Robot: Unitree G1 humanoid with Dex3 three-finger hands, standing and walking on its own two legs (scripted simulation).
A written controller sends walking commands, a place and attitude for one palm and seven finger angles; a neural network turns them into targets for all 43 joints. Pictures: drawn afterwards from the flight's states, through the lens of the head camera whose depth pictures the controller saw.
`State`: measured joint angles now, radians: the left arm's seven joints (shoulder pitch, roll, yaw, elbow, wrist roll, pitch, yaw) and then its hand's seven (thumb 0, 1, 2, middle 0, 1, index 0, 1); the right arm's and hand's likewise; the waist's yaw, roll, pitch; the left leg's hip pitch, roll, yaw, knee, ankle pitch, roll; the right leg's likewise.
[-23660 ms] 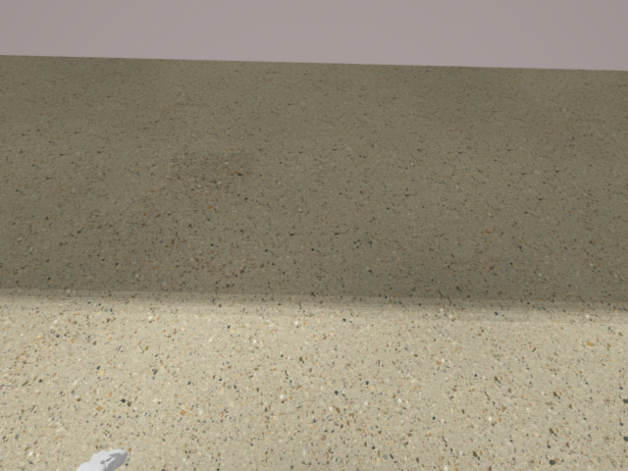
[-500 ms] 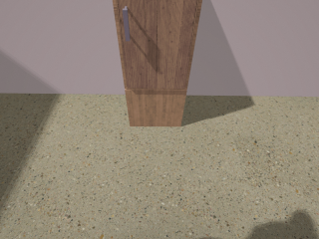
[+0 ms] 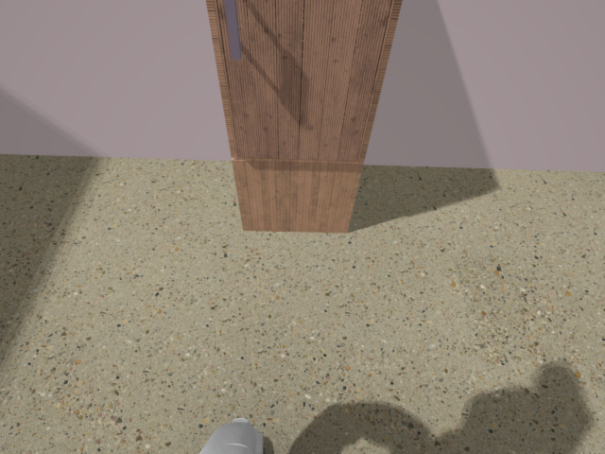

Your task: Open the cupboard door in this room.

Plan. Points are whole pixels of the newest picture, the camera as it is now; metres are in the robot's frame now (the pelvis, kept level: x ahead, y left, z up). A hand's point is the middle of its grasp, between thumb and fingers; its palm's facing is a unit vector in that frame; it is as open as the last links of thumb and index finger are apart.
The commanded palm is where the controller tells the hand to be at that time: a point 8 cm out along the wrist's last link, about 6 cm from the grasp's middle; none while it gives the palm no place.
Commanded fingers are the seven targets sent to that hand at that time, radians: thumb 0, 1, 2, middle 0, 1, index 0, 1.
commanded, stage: take the last steps up to it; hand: left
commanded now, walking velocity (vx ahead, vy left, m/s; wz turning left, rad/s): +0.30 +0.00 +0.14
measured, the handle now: (233, 19) +0.90 +0.25 +0.09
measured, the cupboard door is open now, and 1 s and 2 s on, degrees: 0 0 0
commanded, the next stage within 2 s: come to a stop and stand still in 0.78 s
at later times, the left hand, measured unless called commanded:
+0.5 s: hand (219, 333) +0.30 +0.17 -0.15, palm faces +0.00 -0.97 -0.23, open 7.3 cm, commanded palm none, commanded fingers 0.00 0.90 0.90 -0.20 -0.30 -0.20 -0.30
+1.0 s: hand (209, 354) +0.27 +0.19 -0.18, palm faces +0.15 -0.98 -0.14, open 7.3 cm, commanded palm none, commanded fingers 0.00 0.90 0.90 -0.20 -0.30 -0.20 -0.30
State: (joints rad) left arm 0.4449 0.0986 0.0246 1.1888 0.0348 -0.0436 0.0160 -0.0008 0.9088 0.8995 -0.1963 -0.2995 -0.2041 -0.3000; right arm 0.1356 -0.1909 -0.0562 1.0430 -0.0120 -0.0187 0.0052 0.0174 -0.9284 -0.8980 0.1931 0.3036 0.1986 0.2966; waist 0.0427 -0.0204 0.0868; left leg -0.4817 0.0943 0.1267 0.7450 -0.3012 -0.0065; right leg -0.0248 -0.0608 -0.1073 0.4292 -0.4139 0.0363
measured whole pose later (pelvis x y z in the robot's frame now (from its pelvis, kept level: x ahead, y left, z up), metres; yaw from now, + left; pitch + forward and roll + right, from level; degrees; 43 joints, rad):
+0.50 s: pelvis +0.18 -0.01 +0.00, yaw +2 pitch -1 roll +1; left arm 0.10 0.18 0.04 0.99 0.03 -0.06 -0.02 0.00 0.91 0.90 -0.19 -0.30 -0.20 -0.30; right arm 0.37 -0.17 -0.06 1.14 -0.02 -0.01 0.00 0.01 -0.91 -0.90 0.20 0.30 0.20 0.30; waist -0.04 0.04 0.05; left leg -0.20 0.06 0.09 0.73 -0.48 -0.01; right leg -0.35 -0.08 -0.14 0.61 -0.24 -0.02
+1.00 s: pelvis +0.34 +0.03 +0.01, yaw +4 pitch -1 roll -1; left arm 0.33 0.16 0.02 1.17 0.02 0.00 0.02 0.00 0.92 0.90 -0.19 -0.30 -0.20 -0.30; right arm 0.12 -0.15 -0.02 1.04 -0.02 -0.04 -0.02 0.00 -0.91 -0.90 0.19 0.30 0.20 0.30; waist 0.04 -0.03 0.09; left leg -0.28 0.05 0.16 0.53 -0.23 0.04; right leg -0.31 -0.08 -0.08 0.94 -0.50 0.03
